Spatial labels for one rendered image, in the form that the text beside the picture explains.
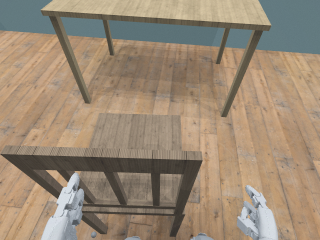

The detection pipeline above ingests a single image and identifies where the table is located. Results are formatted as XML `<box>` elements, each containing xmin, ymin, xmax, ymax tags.
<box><xmin>40</xmin><ymin>0</ymin><xmax>272</xmax><ymax>118</ymax></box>

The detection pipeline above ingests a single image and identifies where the robot right hand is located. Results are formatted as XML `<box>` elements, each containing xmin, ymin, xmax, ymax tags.
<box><xmin>237</xmin><ymin>185</ymin><xmax>278</xmax><ymax>240</ymax></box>

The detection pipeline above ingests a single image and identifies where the robot left hand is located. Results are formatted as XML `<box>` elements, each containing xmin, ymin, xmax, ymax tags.
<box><xmin>41</xmin><ymin>172</ymin><xmax>85</xmax><ymax>240</ymax></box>

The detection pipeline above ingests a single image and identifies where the chair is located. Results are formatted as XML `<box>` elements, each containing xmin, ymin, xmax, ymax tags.
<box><xmin>0</xmin><ymin>113</ymin><xmax>203</xmax><ymax>237</ymax></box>

